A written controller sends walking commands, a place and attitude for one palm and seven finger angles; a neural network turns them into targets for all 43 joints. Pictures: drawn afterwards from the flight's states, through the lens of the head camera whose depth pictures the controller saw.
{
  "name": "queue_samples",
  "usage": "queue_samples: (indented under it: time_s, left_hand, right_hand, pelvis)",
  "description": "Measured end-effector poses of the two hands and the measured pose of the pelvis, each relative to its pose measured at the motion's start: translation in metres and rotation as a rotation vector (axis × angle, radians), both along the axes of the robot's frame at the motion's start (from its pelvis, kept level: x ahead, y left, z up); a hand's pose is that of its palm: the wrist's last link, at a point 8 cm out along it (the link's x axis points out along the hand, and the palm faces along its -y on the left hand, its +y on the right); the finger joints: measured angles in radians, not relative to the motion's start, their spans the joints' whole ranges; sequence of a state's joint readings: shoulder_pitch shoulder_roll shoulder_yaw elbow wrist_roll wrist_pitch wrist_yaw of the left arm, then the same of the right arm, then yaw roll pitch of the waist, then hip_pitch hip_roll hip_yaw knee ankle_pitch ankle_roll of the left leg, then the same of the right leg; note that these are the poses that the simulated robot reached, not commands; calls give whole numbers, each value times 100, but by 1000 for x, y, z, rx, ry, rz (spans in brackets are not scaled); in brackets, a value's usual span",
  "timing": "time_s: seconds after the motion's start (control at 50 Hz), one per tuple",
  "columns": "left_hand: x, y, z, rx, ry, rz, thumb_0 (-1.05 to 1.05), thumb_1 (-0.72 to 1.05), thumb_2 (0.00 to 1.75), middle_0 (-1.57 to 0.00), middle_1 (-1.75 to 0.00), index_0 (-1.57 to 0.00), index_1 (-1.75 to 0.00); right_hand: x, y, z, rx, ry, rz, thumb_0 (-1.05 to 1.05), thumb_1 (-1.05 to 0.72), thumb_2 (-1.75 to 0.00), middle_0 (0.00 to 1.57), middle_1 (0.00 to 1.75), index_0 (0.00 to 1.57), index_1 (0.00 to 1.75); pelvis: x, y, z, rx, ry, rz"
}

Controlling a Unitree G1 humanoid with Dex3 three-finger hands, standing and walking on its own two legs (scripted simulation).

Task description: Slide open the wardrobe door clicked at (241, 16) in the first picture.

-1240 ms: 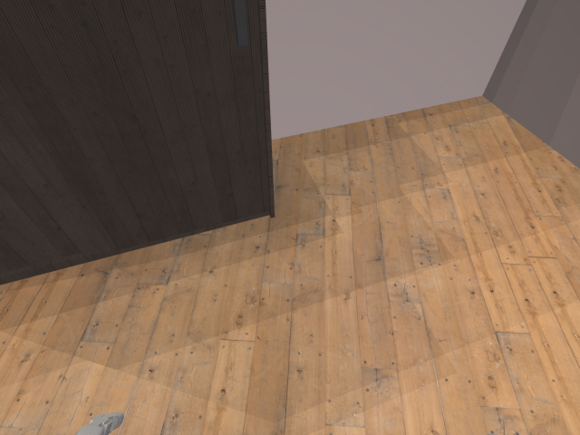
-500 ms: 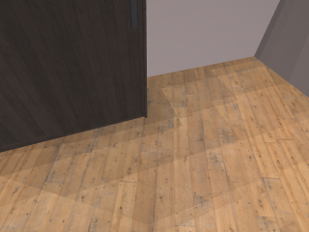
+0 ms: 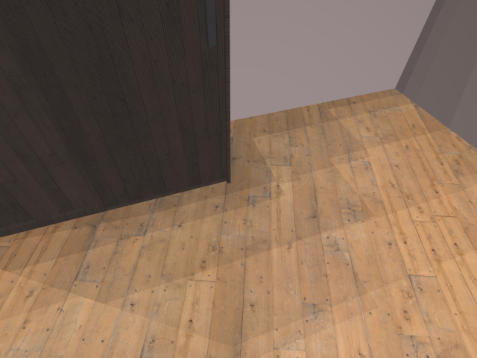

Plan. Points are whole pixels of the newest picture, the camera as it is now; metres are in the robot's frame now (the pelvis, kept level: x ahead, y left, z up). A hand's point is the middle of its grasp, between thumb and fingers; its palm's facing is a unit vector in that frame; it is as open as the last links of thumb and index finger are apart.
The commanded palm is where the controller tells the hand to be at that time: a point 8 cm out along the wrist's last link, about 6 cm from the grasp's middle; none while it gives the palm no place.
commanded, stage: look at it before walking up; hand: right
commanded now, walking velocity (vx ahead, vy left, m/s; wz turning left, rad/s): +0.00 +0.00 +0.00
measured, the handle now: out of the picture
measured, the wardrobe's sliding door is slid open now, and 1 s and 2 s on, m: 0.00 0.00 0.00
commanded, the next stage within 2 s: walk to a spot facing it in 0.30 s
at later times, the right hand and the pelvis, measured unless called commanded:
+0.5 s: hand out of the picture +0.07 -0.25 -0.16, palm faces -0.01 +0.94 -0.33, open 7.4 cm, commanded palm none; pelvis +0.01 +0.00 +0.00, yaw +0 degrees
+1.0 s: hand (343, 345) +0.20 -0.20 -0.19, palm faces -0.07 +0.99 -0.15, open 7.3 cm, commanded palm none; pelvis +0.14 -0.03 -0.01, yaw +3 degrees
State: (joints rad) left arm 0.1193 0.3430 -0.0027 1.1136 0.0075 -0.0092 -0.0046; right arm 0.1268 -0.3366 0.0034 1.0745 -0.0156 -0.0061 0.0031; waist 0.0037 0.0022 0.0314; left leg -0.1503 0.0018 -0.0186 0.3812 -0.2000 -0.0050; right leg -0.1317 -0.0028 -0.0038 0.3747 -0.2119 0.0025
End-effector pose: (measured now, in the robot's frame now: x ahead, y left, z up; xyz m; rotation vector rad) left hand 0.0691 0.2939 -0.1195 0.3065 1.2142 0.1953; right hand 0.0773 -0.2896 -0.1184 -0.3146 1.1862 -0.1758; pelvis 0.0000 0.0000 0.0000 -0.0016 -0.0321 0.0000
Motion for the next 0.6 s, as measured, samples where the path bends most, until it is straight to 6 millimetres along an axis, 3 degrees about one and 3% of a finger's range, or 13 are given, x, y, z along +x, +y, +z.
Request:
queue_samples:
  time_s: [0.44,0.6]
  left_hand:
    - [5,-5,1,0,-1,-9,0,90,90,-20,-30,-21,-30]
    - [-10,-30,-16,-56,58,8,0,90,90,-20,-30,-20,-30]
  right_hand:
    - [-10,-7,0,-10,25,-18,1,-90,-90,20,30,20,30]
    - [-29,14,-20,64,87,-53,1,-90,-90,20,30,20,30]
  pelvis:
    - [2,-3,1,0,-3,-2]
    - [21,-6,-6,11,12,3]
